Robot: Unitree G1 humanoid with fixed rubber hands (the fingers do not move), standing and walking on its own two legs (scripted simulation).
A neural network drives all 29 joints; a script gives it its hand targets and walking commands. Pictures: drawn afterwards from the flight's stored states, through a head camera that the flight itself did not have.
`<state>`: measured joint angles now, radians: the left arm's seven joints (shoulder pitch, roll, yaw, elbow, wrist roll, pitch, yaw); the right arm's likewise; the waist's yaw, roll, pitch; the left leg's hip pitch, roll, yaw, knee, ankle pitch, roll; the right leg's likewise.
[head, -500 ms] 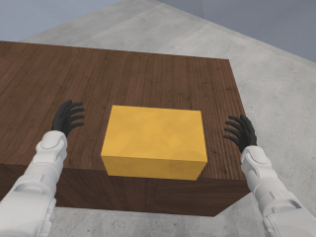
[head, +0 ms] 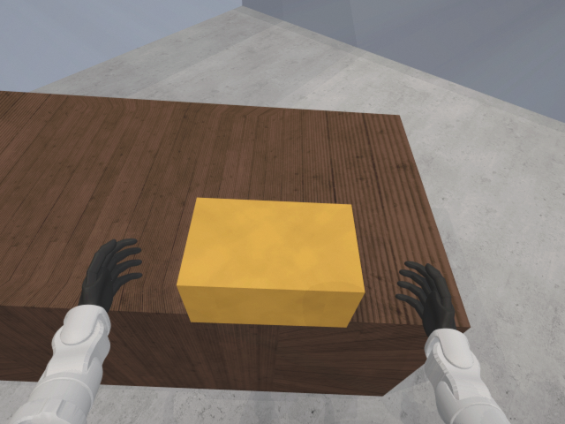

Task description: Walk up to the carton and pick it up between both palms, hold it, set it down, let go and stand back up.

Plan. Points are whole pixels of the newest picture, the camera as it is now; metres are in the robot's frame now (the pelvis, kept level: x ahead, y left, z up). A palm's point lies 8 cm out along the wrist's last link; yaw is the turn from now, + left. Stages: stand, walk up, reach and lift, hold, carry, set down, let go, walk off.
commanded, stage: set down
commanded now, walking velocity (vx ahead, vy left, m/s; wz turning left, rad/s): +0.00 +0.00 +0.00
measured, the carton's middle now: (271, 262) +0.42 +0.02 -0.09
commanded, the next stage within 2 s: let go in 1.54 s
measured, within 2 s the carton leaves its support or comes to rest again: neither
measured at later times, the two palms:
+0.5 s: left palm (89, 364) +0.22 +0.27 -0.04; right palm (433, 375) +0.21 -0.22 -0.05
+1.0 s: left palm (113, 377) +0.20 +0.24 -0.06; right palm (437, 395) +0.19 -0.22 -0.06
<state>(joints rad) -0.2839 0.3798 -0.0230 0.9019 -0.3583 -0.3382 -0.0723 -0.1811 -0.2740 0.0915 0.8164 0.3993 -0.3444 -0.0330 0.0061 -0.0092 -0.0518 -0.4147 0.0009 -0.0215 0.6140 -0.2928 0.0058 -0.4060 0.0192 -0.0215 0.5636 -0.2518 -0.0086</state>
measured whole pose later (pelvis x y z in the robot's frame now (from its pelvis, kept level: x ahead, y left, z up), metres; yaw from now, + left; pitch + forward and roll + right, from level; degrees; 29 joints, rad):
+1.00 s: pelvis +0.01 -0.01 +0.01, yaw -2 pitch -4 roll +0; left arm 0.07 0.29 -0.01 0.77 -0.21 -0.25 -0.04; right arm 0.10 -0.17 0.05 0.83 0.16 -0.38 -0.02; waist 0.03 -0.02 0.07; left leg -0.15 0.01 0.01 0.52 -0.29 -0.01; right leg -0.18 0.03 0.02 0.52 -0.27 -0.02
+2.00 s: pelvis +0.02 -0.01 +0.02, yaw -3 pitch -5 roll +0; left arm 0.17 0.19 0.00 0.55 0.00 0.12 0.02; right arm 0.18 -0.18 -0.03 0.78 -0.02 -0.23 0.03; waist 0.01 -0.01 0.09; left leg -0.06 0.02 0.04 0.40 -0.26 0.00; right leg -0.08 0.04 0.03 0.39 -0.22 -0.02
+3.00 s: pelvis +0.02 +0.01 +0.01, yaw -12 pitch -1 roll +1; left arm 0.34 0.13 0.03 0.95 0.02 -0.01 0.04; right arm 0.33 -0.18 -0.07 1.09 -0.03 0.03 -0.02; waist -0.03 0.02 -0.01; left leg -0.14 0.04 0.20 0.47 -0.31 0.02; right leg -0.26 0.06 0.18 0.52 -0.24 0.01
